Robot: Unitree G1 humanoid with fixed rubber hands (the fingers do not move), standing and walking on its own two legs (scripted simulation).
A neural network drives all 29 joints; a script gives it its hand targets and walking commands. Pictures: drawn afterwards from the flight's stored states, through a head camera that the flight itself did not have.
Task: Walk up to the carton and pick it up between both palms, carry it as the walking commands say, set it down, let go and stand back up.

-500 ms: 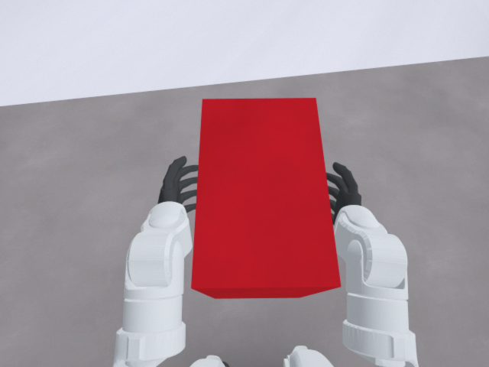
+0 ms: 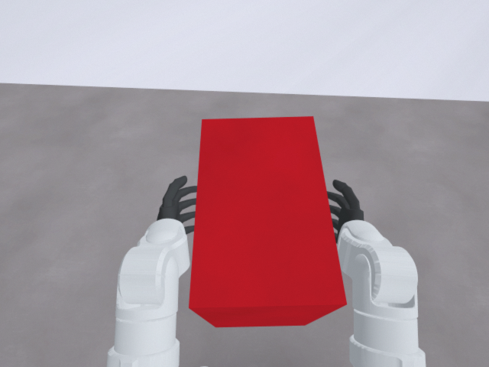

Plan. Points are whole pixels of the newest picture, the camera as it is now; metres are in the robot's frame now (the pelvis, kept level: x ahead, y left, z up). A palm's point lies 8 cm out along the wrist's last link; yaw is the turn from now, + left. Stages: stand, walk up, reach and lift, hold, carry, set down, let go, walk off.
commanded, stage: carry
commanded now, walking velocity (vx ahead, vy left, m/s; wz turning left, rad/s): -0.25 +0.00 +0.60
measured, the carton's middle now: (259, 233) +0.32 -0.01 +0.03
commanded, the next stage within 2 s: none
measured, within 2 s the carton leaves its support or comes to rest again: neither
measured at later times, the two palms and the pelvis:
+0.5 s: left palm out of the picture +0.00 +0.20 +0.11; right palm out of the picture +0.09 -0.04 +0.10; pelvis -0.22 -0.01 +0.01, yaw +19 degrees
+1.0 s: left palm out of the picture -0.31 +0.18 +0.10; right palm out of the picture -0.15 -0.03 +0.08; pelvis -0.45 -0.08 +0.01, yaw +36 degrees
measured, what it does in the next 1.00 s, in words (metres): walks backwards, turning left: right foot, then left foot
